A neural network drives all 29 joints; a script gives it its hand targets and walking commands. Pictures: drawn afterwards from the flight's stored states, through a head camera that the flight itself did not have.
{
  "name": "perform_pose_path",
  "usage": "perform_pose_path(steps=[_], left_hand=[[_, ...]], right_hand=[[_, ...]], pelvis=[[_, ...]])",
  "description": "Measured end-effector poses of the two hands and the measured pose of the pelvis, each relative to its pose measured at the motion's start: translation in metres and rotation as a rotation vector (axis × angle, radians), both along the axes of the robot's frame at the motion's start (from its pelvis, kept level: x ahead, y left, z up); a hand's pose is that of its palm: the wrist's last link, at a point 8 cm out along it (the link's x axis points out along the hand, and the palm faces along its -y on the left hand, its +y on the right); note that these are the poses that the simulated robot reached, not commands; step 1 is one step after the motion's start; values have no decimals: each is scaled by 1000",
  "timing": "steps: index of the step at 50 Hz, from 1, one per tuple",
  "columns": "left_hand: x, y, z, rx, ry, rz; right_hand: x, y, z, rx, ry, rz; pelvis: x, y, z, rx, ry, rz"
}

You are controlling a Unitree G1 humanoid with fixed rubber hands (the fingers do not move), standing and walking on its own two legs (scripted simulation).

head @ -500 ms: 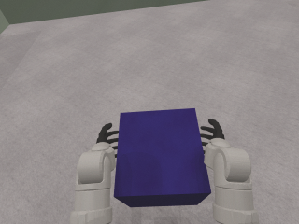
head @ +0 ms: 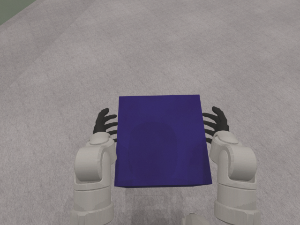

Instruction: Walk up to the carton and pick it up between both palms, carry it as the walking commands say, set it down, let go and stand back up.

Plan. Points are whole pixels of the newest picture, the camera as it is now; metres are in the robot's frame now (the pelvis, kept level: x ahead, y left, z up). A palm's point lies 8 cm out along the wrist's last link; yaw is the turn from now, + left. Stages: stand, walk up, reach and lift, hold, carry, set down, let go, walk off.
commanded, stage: carry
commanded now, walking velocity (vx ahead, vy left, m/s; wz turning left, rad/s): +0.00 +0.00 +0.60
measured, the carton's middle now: (159, 146) +0.34 +0.00 -0.02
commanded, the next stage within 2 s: none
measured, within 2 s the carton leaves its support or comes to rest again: neither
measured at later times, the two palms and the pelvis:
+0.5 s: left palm (86, 167) +0.23 +0.16 +0.09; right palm (210, 144) +0.30 -0.11 +0.08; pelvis -0.02 -0.04 +0.01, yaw +18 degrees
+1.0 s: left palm out of the picture +0.10 +0.32 +0.07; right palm (121, 153) +0.27 +0.10 +0.07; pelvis -0.06 +0.02 +0.00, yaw +35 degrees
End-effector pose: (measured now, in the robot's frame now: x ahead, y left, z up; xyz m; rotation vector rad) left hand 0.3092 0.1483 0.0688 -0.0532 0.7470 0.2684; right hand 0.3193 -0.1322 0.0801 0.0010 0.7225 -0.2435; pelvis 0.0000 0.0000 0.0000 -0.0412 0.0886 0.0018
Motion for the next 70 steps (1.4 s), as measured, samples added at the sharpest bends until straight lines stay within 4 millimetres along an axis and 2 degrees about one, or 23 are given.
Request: perform_pose_path(steps=[6,12,19,24,28,32,38,40,43,47,52,59,65,68,70], left_hand=[[-11,8,12,20,1,7],[-29,11,17,34,7,58],[-53,5,15,83,18,135],[-74,11,16,98,77,174],[-86,33,27,93,28,245],[-108,66,26,89,17,339],[-153,129,-4,41,45,488],[-170,145,-16,16,79,517],[-192,157,-25,-14,120,561],[-206,165,-16,-24,75,631],[-213,172,3,4,12,637],[-230,161,13,31,28,647],[-245,142,16,74,34,692],[-260,133,16,74,75,715],[-272,132,18,76,92,738]], right_hand=[[-6,8,12,-8,1,25],[-7,13,16,0,7,71],[-10,11,1,35,15,149],[-20,19,-5,46,70,196],[-13,46,8,62,20,251],[-9,89,10,60,8,356],[-21,169,-10,5,31,496],[-29,190,-19,-32,60,541],[-41,209,-26,-62,101,593],[-45,224,-17,-29,68,613],[-50,232,-1,-1,7,640],[-60,226,7,0,14,668],[-65,217,2,30,12,715],[-75,213,-3,21,48,751],[-81,217,-2,22,62,771]], pelvis=[[1,-1,5,-10,7,58],[-5,-14,6,-7,19,119],[-16,-36,-4,28,26,192],[-19,-40,5,84,0,287],[-25,-36,4,105,-6,348],[-29,-25,0,105,2,410],[-37,5,-18,104,13,486],[-43,11,-17,84,4,500],[-51,16,-10,51,-12,533],[-60,19,-5,37,-13,579],[-65,20,-2,24,-7,622],[-65,8,2,13,3,686],[-64,-13,-6,28,6,754],[-64,-19,-2,65,0,822],[-67,-22,1,87,-3,848]])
